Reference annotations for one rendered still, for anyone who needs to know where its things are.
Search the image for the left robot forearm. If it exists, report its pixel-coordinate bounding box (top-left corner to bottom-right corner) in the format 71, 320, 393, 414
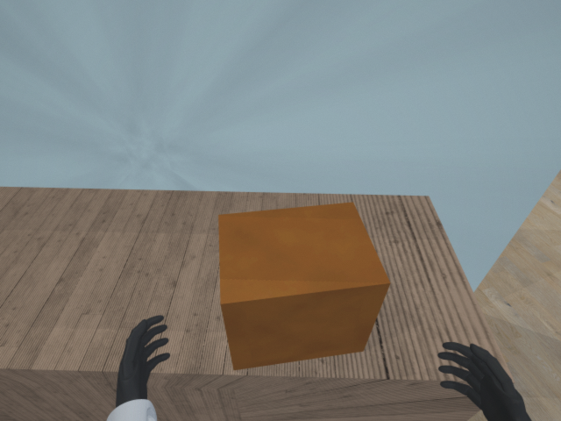
107, 399, 157, 421

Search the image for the robot right hand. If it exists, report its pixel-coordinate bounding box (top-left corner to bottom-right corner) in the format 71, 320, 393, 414
437, 342, 532, 421

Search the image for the pedestal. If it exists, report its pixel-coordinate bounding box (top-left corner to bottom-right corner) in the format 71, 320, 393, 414
0, 187, 515, 421

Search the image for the carton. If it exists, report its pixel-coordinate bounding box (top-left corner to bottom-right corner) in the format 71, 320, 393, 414
218, 202, 390, 370

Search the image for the robot left hand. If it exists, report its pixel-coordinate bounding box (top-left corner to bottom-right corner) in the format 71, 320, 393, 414
116, 315, 170, 407

